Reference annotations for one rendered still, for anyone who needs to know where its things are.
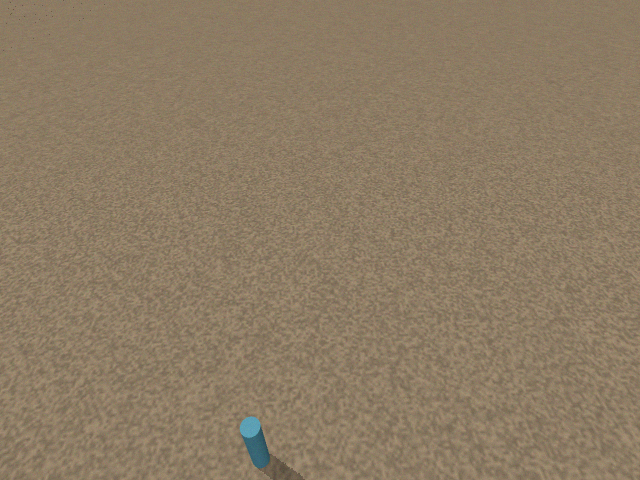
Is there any can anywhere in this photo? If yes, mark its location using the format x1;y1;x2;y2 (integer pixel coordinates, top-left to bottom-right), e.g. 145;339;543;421
240;416;270;468

